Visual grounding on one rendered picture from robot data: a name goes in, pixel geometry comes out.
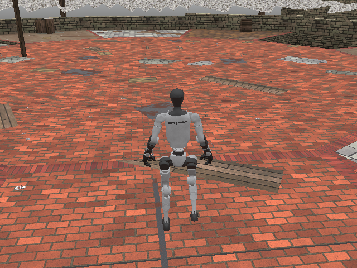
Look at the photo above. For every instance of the right robot shin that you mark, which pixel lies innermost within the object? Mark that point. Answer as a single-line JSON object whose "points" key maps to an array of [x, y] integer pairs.
{"points": [[193, 195]]}

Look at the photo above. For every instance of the left robot foot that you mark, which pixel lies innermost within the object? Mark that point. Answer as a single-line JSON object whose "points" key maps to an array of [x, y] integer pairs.
{"points": [[166, 226]]}

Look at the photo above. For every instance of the robot right hand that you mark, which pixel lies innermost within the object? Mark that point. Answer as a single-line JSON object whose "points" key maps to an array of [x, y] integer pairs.
{"points": [[210, 158]]}

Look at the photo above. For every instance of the robot right forearm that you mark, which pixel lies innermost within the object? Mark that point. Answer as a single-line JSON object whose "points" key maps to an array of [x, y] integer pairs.
{"points": [[205, 147]]}

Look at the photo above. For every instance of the left robot upper arm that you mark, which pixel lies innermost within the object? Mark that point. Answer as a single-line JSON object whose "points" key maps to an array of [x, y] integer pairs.
{"points": [[157, 127]]}

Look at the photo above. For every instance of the right robot upper arm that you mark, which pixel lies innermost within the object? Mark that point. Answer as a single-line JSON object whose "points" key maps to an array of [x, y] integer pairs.
{"points": [[198, 127]]}

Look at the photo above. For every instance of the robot left hand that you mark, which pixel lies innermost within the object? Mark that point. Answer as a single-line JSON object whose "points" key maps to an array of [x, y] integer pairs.
{"points": [[149, 159]]}

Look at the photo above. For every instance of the robot left forearm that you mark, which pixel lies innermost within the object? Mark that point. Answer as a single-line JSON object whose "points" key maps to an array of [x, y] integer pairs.
{"points": [[149, 148]]}

